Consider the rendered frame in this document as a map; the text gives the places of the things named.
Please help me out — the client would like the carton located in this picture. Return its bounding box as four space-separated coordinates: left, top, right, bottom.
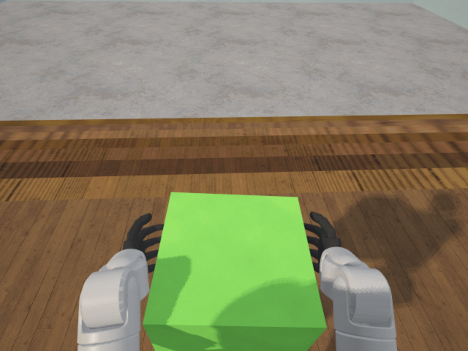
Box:
143 192 327 351

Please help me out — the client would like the robot left forearm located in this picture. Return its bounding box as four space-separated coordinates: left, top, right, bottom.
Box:
77 249 149 351

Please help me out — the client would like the right robot hand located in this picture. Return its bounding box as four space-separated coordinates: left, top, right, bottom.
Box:
303 211 341 273

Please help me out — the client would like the robot right forearm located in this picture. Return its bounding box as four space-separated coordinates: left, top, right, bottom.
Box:
320 246 397 351

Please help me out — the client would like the left robot hand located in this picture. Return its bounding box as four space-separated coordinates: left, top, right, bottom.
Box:
123 214 164 273

